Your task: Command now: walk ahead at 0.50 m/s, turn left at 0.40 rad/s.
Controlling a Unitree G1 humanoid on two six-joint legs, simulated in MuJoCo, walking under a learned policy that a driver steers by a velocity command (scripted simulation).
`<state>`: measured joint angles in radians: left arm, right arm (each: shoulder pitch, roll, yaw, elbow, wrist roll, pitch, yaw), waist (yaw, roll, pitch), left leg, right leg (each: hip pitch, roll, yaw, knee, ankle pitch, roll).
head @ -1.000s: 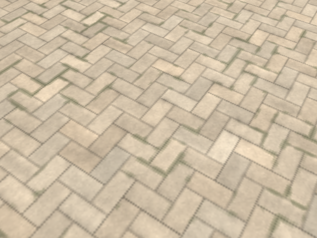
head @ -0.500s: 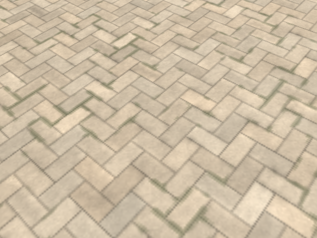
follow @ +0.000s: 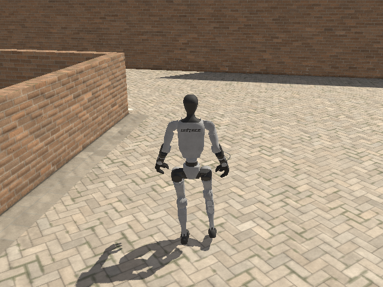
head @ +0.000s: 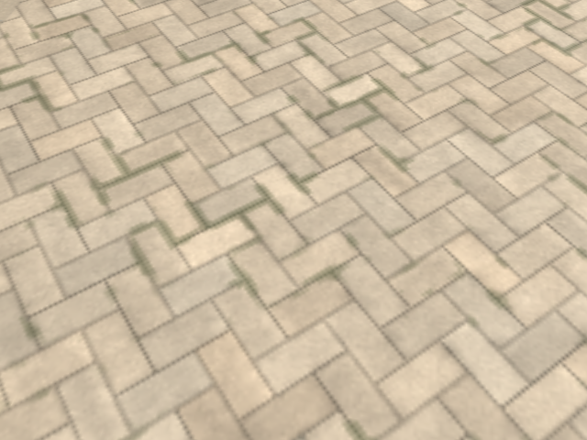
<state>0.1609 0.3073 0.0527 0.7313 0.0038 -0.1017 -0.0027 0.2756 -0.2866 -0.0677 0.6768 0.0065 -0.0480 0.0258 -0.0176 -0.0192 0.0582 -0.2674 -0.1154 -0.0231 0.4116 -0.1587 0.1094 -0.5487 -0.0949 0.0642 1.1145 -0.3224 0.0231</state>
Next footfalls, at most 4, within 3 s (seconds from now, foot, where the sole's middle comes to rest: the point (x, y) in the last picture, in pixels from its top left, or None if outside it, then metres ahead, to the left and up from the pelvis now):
0.28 right None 0.34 -0.15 -0.78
0.74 left None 0.36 0.07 -0.78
1.08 right None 0.24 -0.16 -0.78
2.06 right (418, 360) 0.63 -0.29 -0.78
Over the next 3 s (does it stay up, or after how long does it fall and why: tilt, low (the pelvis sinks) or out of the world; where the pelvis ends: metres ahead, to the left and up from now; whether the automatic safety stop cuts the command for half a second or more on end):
stays up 0.66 -0.18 0.00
